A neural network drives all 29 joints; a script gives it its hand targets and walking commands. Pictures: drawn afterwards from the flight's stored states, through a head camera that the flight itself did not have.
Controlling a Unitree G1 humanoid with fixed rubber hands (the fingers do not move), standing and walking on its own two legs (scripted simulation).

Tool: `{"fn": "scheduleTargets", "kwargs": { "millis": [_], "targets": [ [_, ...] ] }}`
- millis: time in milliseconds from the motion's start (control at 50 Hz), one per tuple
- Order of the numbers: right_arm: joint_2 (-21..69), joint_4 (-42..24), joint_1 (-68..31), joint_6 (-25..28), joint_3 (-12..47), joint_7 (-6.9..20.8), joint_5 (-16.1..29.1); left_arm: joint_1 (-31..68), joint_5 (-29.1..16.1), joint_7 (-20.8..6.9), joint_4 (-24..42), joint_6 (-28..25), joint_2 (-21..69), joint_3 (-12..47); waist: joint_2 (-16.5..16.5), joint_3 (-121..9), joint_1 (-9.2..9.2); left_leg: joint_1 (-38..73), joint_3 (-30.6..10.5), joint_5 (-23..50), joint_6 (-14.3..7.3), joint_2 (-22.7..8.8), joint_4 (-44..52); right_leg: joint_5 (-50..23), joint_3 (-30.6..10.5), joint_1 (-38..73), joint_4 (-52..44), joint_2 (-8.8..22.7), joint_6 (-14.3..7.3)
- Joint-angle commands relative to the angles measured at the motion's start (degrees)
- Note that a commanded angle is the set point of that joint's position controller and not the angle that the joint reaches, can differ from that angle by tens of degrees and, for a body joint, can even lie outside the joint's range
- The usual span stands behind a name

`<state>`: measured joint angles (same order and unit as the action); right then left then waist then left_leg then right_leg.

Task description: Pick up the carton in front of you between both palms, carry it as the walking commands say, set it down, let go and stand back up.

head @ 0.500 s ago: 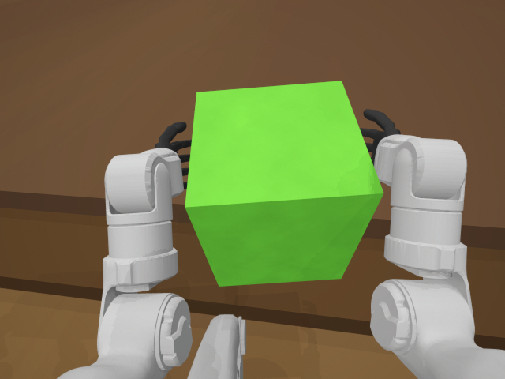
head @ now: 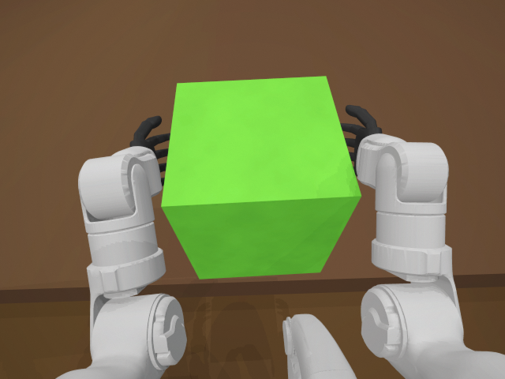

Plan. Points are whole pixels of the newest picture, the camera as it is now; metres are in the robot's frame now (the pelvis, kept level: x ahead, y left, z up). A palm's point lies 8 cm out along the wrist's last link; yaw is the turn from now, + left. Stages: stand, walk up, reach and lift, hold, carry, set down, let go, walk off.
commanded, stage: carry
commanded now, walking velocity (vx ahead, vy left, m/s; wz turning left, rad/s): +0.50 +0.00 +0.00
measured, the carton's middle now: (256, 188) +0.39 -0.01 +0.10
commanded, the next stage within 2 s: none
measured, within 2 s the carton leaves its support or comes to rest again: neither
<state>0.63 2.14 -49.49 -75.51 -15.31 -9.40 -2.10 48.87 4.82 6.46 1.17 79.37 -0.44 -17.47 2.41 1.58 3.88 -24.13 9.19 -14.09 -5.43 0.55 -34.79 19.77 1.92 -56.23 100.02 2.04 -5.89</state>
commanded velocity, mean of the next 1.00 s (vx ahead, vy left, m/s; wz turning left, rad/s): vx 0.50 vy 0.00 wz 0.00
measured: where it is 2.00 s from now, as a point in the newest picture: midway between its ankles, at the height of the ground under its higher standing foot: (232, 149)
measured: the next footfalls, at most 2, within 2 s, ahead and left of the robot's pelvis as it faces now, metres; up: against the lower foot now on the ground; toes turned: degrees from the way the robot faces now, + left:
right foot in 0.26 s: +0.37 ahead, -0.14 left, +0.12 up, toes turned -6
left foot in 0.84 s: +0.74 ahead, +0.10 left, +0.25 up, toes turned +6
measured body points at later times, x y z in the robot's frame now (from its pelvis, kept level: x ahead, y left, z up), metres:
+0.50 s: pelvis +0.28 -0.06 +0.11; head +0.32 -0.06 +0.56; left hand +0.64 +0.13 +0.24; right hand +0.68 -0.17 +0.24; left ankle +0.24 +0.05 -0.42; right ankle +0.33 -0.14 -0.60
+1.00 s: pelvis +0.59 +0.02 +0.21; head +0.62 +0.02 +0.66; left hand +0.98 +0.14 +0.33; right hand +0.96 -0.16 +0.33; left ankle +0.70 +0.09 -0.48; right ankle +0.50 -0.09 -0.34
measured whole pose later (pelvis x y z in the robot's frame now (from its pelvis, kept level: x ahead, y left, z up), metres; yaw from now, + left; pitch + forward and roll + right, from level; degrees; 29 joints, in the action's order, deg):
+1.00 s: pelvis +0.59 +0.02 +0.21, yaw -1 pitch +2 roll +2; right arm -0.9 11.4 -46.9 -75.9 -11.5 -9.2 -1.5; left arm 46.2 5.8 5.7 -8.2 78.8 -0.5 -18.0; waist 1.7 1.5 6.0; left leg -35.5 10.7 -15.6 -6.4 1.2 -48.7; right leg 16.4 -3.6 -36.1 94.9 -1.2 -4.8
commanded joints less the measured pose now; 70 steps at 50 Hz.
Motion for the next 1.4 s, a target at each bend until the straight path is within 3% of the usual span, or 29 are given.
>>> {"fn": "scheduleTargets", "kwargs": {
  "millis": [0, 80, 140, 180, 220, 240, 260, 280, 300, 320, 340, 380, 440, 500, 560, 640, 680, 720, 760, 800, 820, 840, 860, 900, 960, 1020, 1160, 1300, 1380],
  "targets": [
    [56.39, -2.19, -41.11, -2.29, 33.77, 15.43, 24.11, 42.72, -22.59, -9.57, -0.51, -1.10, 54.83, 36.62, -6.71, -31.12, 2.79, 44.22, -30.50, 6.37, -13.58, -21.19, 13.13, 8.47, -2.18, -28.69, 19.12, 2.78, -0.55],
    [55.33, 1.77, -43.29, -3.00, 32.18, 16.44, 23.95, 44.20, -23.97, -10.00, -6.22, -0.40, 55.87, 35.65, -5.94, -21.59, -0.48, 32.22, -21.92, -6.54, -7.24, -14.86, 19.32, 3.95, 1.92, -26.12, 7.27, 4.38, 0.98],
    [55.28, 4.43, -42.79, -3.21, 28.77, 16.65, 22.44, 44.73, -24.64, -9.77, -8.83, -0.37, 58.63, 34.46, -11.19, -19.85, -2.26, 22.33, -11.52, 4.52, -6.69, -11.36, 26.14, 0.45, 7.07, -8.05, -10.88, 4.38, 1.75],
    [54.85, 8.55, -40.10, -3.24, 26.44, 16.74, 21.00, 44.18, -25.72, -9.79, -11.19, -0.68, 60.59, 34.03, -14.88, -20.14, -4.14, 17.71, -2.62, 25.36, -6.06, -10.24, 27.13, -2.27, 9.81, 5.85, -24.01, 3.29, -0.49],
    [55.38, 11.72, -38.02, -2.83, 25.01, 16.76, 19.71, 44.47, -26.85, -9.93, -13.16, -1.43, 62.27, 32.99, -16.18, -24.43, -5.94, 23.13, 0.57, 68.06, -4.92, -11.54, 17.42, -4.06, 14.76, 15.64, -33.66, -2.15, -2.71],
    [55.59, 11.54, -39.03, -2.31, 24.68, 16.73, 19.59, 44.91, -27.30, -10.18, -13.21, -1.96, 63.40, 32.47, -19.17, -27.99, -8.61, 26.21, 1.19, 83.21, -3.76, -12.75, 10.56, -2.51, 16.23, 21.59, -38.28, -4.68, -2.94],
    [56.54, 10.51, -41.22, -1.78, 24.66, 16.66, 19.84, 45.89, -27.67, -10.43, -12.46, -2.69, 64.91, 32.57, -16.66, -33.04, -11.51, 27.89, 3.01, 89.34, -1.93, -11.16, -3.95, -4.57, 16.32, 32.47, -48.73, -7.89, -2.88],
    [56.52, 8.95, -42.09, -1.18, 24.72, 16.23, 19.48, 48.01, -28.83, -10.81, -10.27, -3.53, 66.46, 33.43, -12.10, -37.75, -14.72, 20.15, 0.28, 75.88, 0.38, -8.64, -20.23, -6.50, 6.58, 46.14, -60.01, -7.03, -3.28],
    [59.04, 7.90, -41.77, -0.58, 25.07, 15.92, 19.19, 48.76, -29.59, -11.13, -8.31, -4.39, 66.38, 34.13, 6.88, -40.75, -11.23, -4.50, -4.05, 18.27, 5.79, -0.55, -41.50, -28.34, -32.43, 64.07, -71.59, 13.70, -10.55],
    [57.95, 7.01, -41.45, -0.43, 25.00, 15.57, 18.71, 48.95, -31.05, -11.41, -6.48, -5.24, 67.57, 34.38, 15.16, -46.86, -10.72, -11.07, -13.59, -0.12, 5.69, 5.95, -64.84, -38.24, -47.57, 66.29, -76.14, 16.85, -17.95],
    [59.18, 4.98, -42.96, 0.07, 25.68, 14.89, 18.68, 51.29, -32.15, -11.68, -2.73, -5.65, 68.85, 35.31, 7.74, -45.16, -10.33, -17.21, -19.92, 1.10, 3.20, 4.79, -72.42, -35.04, -39.63, 66.64, -70.73, 14.76, -17.24],
    [58.85, 0.38, -44.25, 0.30, 26.81, 13.86, 18.53, 55.46, -34.47, -12.15, 3.68, -6.44, 69.84, 37.93, 1.18, -36.83, -8.44, -25.92, -17.32, 0.99, 0.16, 1.06, -71.39, -16.63, -30.01, 62.05, -69.90, 12.97, -10.32],
    [57.94, -5.10, -43.97, 0.38, 29.85, 12.40, 19.01, 53.81, -34.81, -12.13, 8.10, -6.27, 69.46, 39.28, 1.27, -33.60, -7.49, -31.35, -14.44, -0.78, -1.25, -1.76, -67.41, -4.27, -23.14, 62.29, -73.18, 12.67, -7.17],
    [56.13, -7.23, -41.24, -0.01, 32.71, 11.80, 19.60, 49.89, -32.82, -11.66, 8.77, -4.98, 65.76, 38.97, -0.91, -32.82, -8.38, -34.75, -9.48, -3.89, -0.17, -3.40, -58.30, -13.81, -18.37, 64.53, -74.47, 13.80, -8.32],
    [54.50, -5.01, -38.85, -1.29, 34.66, 11.98, 19.91, 43.52, -29.65, -11.58, 5.13, -3.33, 59.85, 37.74, 4.35, -30.81, -11.69, -55.00, -8.26, -13.81, -1.28, -4.04, -79.65, -18.16, -22.20, 75.79, -77.19, 17.99, -12.33],
    [52.70, 0.22, -39.88, -2.67, 34.26, 12.21, 19.40, 44.12, -28.40, -12.75, 0.71, -1.80, 56.37, 36.64, 1.43, -20.79, -9.19, -59.03, -5.52, -13.45, -0.23, -7.11, -69.46, -5.01, -13.81, 68.53, -84.71, 12.96, -6.07],
    [53.73, 2.61, -41.18, -3.08, 33.63, 12.16, 19.96, 44.40, -28.32, -13.23, -1.24, -1.21, 55.85, 35.22, 4.55, -18.52, -7.19, -42.66, -1.76, -8.55, 0.63, -7.59, -52.99, -12.22, -6.14, 56.28, -92.14, 9.95, -6.16],
    [55.88, 4.96, -42.09, -3.30, 32.93, 12.18, 21.31, 43.89, -27.42, -13.46, -3.34, -0.70, 55.31, 32.90, 9.80, -20.44, -6.37, -26.07, 3.41, -3.06, -1.02, -4.97, -39.28, -33.67, 2.75, 51.91, -93.21, 7.68, -5.17],
    [57.85, 7.71, -40.87, -3.24, 31.95, 12.30, 22.02, 42.98, -26.21, -13.52, -7.13, -0.43, 55.70, 30.31, 12.36, -25.05, -3.21, -11.96, 7.94, -0.12, -3.13, 1.51, -28.02, -72.89, 7.18, 55.33, -84.33, 8.25, -3.43],
    [61.06, 9.23, -40.82, -2.62, 31.22, 13.06, 23.27, 42.86, -24.39, -13.55, -9.22, -0.92, 56.27, 29.05, 13.99, -32.56, 2.78, 1.46, 8.34, 0.84, -2.74, 5.75, -13.85, -86.59, 8.83, 61.43, -62.54, 9.17, 0.32],
    [62.37, 9.09, -41.09, -1.94, 31.10, 13.70, 23.99, 42.79, -23.68, -13.51, -9.97, -1.46, 56.39, 28.58, 10.93, -36.81, 5.25, 15.46, -1.61, -0.43, -1.69, 3.90, -5.55, -70.82, 6.03, 52.65, -46.33, 6.83, 2.00],
    [62.01, 8.29, -42.87, -0.95, 31.50, 14.27, 25.07, 41.10, -22.62, -13.52, -10.32, -2.19, 58.74, 28.28, -11.76, -43.40, 1.87, 30.92, -42.23, 7.62, -10.54, -17.47, 4.91, -19.04, 2.28, 30.44, -23.62, -3.51, 5.96],
    [65.27, 8.39, -42.54, -0.16, 31.81, 14.92, 26.40, 41.34, -21.48, -13.14, -10.47, -2.62, 57.63, 28.13, -18.08, -46.21, 2.13, 30.11, -54.58, 12.58, -16.26, -17.98, 10.44, -4.39, -8.62, 25.19, -3.23, -8.12, 4.79],
    [67.85, 1.15, -49.43, 1.24, 33.38, 16.12, 29.29, 43.77, -20.58, -12.27, -6.73, -3.53, 59.58, 28.27, -8.21, -40.39, -0.04, 26.03, -42.59, 8.20, -12.64, -15.56, 4.10, -4.88, -10.58, 15.52, 3.28, -4.18, 1.42],
    [70.08, -6.14, -54.33, 1.95, 35.80, 16.58, 32.21, 47.28, -21.82, -10.60, 0.37, -4.16, 59.71, 30.70, -6.09, -34.55, -1.95, 20.98, -32.78, -1.90, -8.66, -14.01, 5.55, -1.56, -8.21, 10.09, -1.64, -0.71, -0.06],
    [67.89, -7.64, -50.60, 1.46, 36.44, 15.71, 30.70, 45.24, -22.66, -9.69, 3.75, -4.28, 58.58, 33.16, -2.40, -34.44, -1.52, 23.18, -29.71, 1.54, -9.82, -15.46, 8.19, 3.12, -4.95, 7.27, -11.97, 0.91, 0.32],
    [58.76, -1.67, -39.77, -1.11, 34.16, 14.99, 24.17, 41.88, -24.21, -10.25, 0.06, -2.34, 57.14, 37.24, -7.17, -31.52, -0.21, 29.16, -19.04, 11.93, -9.63, -13.43, 10.57, -11.16, -1.09, 0.45, -34.42, 3.92, 3.44],
    [57.99, 7.21, -38.31, -0.95, 30.67, 16.30, 21.87, 41.08, -24.94, -11.82, -10.61, -2.12, 60.47, 34.64, -11.22, -23.11, 0.87, 29.16, -11.38, 25.55, -4.82, -10.65, 12.67, -15.50, 6.27, 13.11, -61.82, -0.30, 3.50],
    [59.35, 8.28, -39.89, 0.04, 29.21, 16.26, 22.37, 40.56, -24.85, -11.97, -13.54, -3.25, 61.41, 31.58, -10.36, -27.12, -3.99, 23.41, -3.68, 41.77, 1.95, -8.87, -3.38, -18.10, 9.66, 41.75, -76.35, -4.35, 1.99]
  ]
}}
